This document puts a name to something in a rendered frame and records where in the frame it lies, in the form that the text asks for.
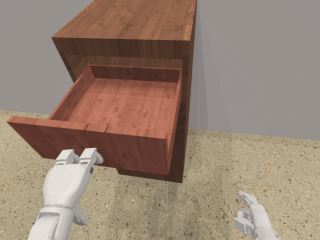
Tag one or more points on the robot right hand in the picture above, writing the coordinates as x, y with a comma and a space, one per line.
248, 221

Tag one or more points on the right robot forearm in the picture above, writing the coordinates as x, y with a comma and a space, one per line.
265, 233

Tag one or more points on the handle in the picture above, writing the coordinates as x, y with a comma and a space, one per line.
91, 169

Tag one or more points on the drawer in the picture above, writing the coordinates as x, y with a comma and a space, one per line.
128, 113

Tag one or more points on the left robot forearm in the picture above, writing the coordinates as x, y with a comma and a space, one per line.
53, 223

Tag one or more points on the cabinet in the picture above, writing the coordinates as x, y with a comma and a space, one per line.
139, 33

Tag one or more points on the robot left hand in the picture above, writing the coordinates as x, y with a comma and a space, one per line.
66, 182

